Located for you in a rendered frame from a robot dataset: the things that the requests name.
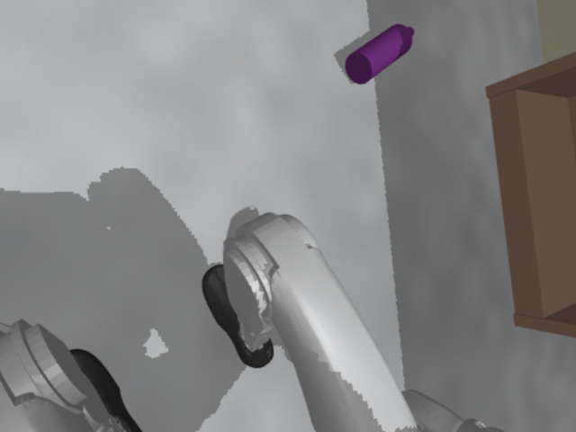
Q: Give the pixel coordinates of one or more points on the right robot hand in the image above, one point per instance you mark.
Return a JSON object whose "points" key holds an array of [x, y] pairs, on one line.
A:
{"points": [[430, 415]]}

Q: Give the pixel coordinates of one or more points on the bookshelf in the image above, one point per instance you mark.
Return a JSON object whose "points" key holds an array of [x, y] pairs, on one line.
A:
{"points": [[533, 117]]}

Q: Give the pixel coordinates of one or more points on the right robot foot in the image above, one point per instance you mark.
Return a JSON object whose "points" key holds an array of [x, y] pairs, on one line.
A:
{"points": [[215, 294]]}

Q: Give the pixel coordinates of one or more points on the left robot foot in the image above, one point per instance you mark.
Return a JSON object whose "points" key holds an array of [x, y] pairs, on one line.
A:
{"points": [[106, 387]]}

